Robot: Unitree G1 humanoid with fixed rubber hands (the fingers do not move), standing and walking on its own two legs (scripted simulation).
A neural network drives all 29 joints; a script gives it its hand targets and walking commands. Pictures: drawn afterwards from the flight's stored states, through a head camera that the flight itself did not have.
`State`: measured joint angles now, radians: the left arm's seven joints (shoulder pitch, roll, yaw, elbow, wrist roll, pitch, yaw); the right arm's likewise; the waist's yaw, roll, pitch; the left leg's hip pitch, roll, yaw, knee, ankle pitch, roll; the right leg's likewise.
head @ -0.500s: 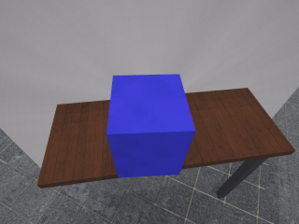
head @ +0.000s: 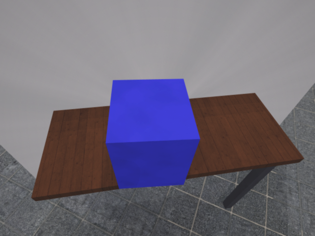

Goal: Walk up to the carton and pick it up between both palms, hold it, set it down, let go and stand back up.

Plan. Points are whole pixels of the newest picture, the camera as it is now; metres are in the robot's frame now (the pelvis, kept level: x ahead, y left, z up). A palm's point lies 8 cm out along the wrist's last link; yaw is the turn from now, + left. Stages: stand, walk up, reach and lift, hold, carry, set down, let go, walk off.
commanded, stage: stand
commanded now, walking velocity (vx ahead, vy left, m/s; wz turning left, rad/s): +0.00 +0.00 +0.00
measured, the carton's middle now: (150, 135) +0.39 +0.01 +0.01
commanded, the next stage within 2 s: none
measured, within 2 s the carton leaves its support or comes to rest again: neither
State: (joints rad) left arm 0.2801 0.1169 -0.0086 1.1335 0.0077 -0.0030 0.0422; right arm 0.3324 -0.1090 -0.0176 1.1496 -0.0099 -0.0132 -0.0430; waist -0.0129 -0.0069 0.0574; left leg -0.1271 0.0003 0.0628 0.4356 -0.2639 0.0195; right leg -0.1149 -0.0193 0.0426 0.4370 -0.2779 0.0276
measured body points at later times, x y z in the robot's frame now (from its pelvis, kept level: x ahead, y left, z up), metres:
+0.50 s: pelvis +0.00 +0.01 +0.00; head +0.01 +0.01 +0.45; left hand -0.02 +0.21 -0.17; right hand -0.03 -0.20 -0.16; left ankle -0.02 +0.11 -0.74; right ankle -0.02 -0.14 -0.74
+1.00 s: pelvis +0.00 +0.02 +0.00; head +0.02 +0.02 +0.45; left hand -0.01 +0.22 -0.17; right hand -0.02 -0.19 -0.16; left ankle -0.02 +0.11 -0.74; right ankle -0.02 -0.14 -0.74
